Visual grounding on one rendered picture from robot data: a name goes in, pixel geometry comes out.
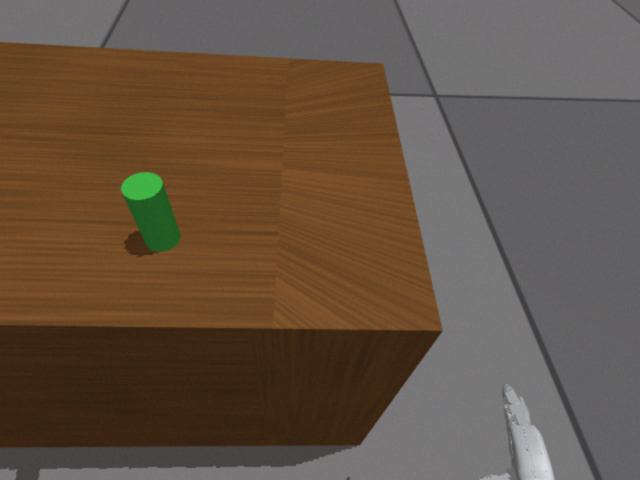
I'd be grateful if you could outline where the right robot hand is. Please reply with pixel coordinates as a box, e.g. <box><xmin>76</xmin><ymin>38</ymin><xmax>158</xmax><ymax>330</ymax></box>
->
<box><xmin>479</xmin><ymin>384</ymin><xmax>554</xmax><ymax>480</ymax></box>

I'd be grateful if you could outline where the can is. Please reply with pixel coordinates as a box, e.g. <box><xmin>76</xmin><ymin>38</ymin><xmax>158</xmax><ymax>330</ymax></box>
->
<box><xmin>121</xmin><ymin>172</ymin><xmax>180</xmax><ymax>252</ymax></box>

